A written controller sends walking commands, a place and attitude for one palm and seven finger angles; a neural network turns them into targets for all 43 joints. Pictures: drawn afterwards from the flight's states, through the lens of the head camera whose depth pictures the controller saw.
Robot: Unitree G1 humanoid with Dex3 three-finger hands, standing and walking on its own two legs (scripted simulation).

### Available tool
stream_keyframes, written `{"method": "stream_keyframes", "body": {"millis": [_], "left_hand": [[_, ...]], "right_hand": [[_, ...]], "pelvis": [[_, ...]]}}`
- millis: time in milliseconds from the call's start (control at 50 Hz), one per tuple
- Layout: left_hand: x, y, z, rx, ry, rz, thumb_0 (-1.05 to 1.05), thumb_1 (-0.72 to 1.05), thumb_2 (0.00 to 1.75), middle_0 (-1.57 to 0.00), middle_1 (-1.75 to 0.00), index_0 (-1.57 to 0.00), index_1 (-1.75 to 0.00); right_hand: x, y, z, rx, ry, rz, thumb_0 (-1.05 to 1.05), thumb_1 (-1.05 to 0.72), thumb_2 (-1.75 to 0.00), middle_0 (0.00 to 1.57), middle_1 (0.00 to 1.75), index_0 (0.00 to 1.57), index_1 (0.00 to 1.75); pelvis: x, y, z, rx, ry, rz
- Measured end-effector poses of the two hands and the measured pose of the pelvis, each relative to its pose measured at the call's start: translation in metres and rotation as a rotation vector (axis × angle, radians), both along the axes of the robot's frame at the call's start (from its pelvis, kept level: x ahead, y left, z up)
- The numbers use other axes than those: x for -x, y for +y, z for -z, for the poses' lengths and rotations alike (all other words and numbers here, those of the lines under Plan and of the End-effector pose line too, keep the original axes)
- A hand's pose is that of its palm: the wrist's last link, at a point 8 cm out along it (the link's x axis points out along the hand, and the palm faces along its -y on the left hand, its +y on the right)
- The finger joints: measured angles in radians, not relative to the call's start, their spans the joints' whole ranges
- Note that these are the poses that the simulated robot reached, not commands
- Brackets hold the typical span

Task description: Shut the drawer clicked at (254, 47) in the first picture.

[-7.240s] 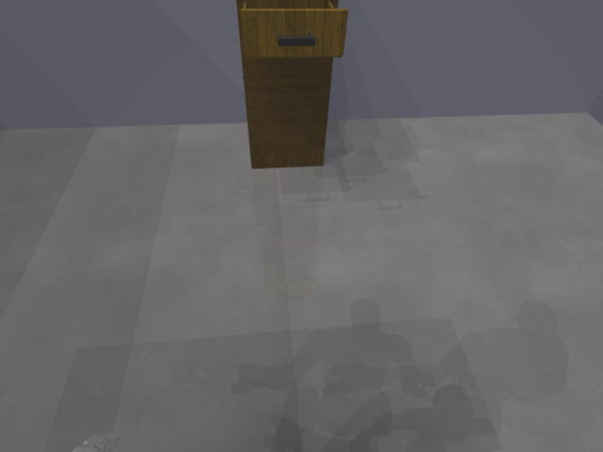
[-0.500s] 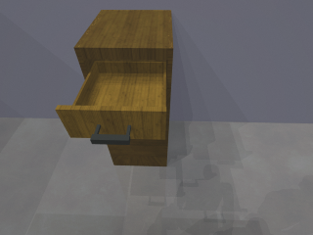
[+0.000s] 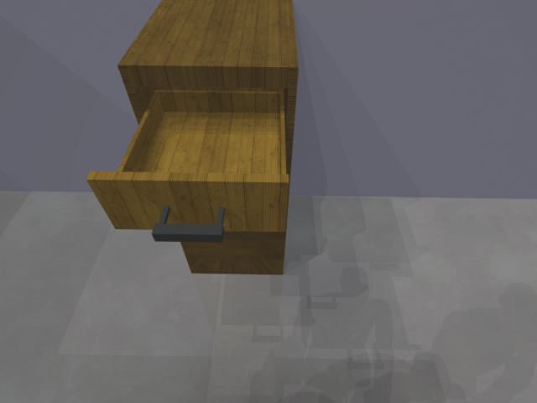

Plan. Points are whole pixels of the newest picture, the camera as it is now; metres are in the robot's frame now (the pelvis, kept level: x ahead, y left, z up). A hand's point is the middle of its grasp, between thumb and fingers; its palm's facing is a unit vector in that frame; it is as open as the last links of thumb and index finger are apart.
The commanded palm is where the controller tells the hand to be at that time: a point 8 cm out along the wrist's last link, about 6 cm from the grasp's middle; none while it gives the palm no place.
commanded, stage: look again from close up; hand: left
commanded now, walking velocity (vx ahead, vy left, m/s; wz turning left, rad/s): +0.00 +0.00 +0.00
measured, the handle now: (191, 222) +0.40 +0.15 +0.02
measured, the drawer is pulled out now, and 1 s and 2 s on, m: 0.29 0.29 0.29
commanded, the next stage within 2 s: shuffle to correct the standing spot in 0.40 s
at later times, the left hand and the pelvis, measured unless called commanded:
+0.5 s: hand out of the picture +0.03 +0.20 -0.17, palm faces +0.01 -0.98 -0.18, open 7.4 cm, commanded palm none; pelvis +0.03 +0.03 +0.01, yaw -1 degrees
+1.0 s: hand out of the picture +0.04 +0.14 -0.17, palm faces +0.04 -0.98 -0.18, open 7.4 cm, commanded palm none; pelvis +0.08 -0.02 +0.00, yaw -1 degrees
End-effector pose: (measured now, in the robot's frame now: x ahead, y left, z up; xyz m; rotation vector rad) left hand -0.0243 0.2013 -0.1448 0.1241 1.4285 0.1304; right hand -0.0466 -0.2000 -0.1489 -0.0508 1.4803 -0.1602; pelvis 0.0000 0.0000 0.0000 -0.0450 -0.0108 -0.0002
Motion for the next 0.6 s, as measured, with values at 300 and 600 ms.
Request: {"method": "stream_keyframes", "body": {"millis": [300,600], "left_hand": [[-0.060,0.048,-0.005,-0.042,-0.109,0.011,0.00,0.91,0.90,-0.20,-0.30,-0.20,-0.30],[-0.046,0.046,0.001,-0.007,-0.010,0.010,0.00,0.91,0.90,-0.20,-0.30,-0.20,-0.30]], "right_hand": [[-0.068,0.008,-0.008,0.058,-0.126,-0.072,0.02,-0.94,-0.90,0.20,0.30,0.19,0.29],[-0.090,0.006,-0.015,0.088,-0.126,-0.080,0.00,-0.92,-0.90,0.20,0.30,0.19,0.29]], "pelvis": [[-0.025,0.028,-0.003,-0.044,0.001,0.011],[-0.037,0.032,-0.005,-0.049,-0.007,0.020]]}}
